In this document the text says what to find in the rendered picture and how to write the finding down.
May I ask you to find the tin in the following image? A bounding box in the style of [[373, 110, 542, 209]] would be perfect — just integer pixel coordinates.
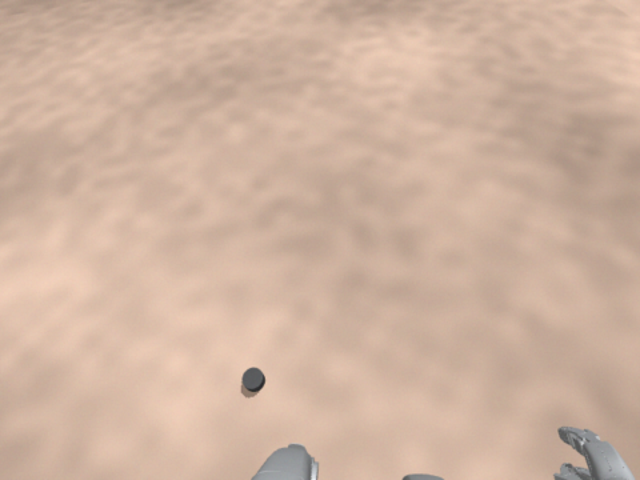
[[242, 367, 265, 392]]

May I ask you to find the right robot hand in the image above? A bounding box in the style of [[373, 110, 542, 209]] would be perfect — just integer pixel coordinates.
[[554, 427, 635, 480]]

